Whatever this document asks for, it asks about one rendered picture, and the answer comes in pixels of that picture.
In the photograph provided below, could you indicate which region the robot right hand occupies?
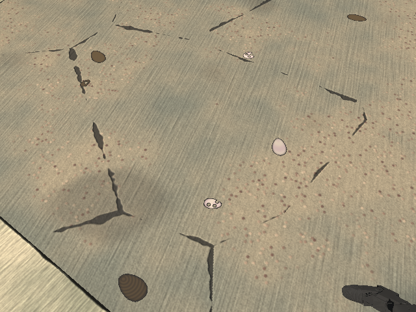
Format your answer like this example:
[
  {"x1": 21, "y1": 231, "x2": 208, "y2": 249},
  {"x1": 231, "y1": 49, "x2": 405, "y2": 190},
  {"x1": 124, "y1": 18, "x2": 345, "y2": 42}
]
[{"x1": 342, "y1": 285, "x2": 416, "y2": 312}]

